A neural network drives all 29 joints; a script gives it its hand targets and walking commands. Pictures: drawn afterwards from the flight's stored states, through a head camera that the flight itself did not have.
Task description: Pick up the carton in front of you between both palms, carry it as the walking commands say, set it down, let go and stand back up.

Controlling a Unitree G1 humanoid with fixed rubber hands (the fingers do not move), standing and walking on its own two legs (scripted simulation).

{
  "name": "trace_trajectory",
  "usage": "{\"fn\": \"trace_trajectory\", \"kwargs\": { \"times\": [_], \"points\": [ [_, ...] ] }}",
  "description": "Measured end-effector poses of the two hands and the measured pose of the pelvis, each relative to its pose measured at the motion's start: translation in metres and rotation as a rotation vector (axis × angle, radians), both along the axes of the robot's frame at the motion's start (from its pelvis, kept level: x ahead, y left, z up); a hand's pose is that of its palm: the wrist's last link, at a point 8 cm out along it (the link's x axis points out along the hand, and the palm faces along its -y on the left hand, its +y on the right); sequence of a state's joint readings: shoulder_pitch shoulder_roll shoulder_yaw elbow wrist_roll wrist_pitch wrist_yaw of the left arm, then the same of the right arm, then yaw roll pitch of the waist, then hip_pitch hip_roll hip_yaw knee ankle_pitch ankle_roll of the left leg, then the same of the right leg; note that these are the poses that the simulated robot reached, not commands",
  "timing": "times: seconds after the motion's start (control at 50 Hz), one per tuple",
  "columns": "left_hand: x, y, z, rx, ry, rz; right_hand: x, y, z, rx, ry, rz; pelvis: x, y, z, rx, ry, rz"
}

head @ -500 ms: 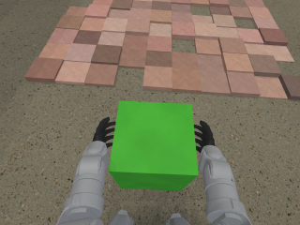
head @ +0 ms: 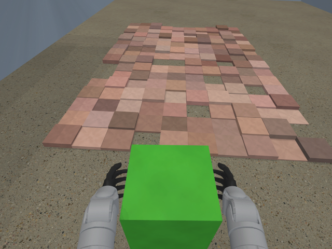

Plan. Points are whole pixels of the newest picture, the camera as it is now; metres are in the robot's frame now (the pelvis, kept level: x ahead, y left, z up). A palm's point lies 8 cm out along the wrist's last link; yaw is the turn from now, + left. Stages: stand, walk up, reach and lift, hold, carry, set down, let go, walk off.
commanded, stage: reach and lift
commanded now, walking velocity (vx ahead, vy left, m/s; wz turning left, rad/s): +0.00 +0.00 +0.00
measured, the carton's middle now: (169, 200) +0.31 +0.00 -0.05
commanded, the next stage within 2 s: hold in 0.92 s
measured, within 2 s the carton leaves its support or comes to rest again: neither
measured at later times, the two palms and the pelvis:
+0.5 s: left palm (109, 188) +0.30 +0.16 +0.03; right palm (228, 189) +0.30 -0.14 +0.03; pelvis +0.00 +0.01 +0.00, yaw +0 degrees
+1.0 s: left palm (108, 186) +0.29 +0.15 +0.04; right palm (230, 187) +0.29 -0.15 +0.04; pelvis +0.01 +0.00 +0.01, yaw +0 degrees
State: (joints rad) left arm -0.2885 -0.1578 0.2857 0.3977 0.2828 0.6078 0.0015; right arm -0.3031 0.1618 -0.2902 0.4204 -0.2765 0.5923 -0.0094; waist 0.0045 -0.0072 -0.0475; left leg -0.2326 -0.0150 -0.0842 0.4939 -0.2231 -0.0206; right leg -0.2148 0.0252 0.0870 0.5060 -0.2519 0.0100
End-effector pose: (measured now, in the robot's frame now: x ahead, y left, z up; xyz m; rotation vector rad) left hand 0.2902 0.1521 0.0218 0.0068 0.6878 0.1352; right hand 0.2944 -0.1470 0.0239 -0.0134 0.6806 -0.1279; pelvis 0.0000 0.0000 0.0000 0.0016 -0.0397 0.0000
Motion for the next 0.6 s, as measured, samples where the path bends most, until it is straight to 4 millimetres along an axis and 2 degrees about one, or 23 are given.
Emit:
{"fn": "trace_trajectory", "kwargs": {
  "times": [0.24,0.6],
  "points": [
    [0.000,0.003,-0.001,-0.001,0.006,-0.005,-0.002,0.003,0.000,-0.004,0.006,-0.006,-0.010,0.003,-0.001,-0.002,-0.024,0.001],
    [0.007,0.002,0.009,0.017,0.006,-0.022,0.004,0.002,0.008,-0.021,0.006,0.004,0.006,0.006,0.006,-0.002,-0.033,-0.002]
  ]
}}
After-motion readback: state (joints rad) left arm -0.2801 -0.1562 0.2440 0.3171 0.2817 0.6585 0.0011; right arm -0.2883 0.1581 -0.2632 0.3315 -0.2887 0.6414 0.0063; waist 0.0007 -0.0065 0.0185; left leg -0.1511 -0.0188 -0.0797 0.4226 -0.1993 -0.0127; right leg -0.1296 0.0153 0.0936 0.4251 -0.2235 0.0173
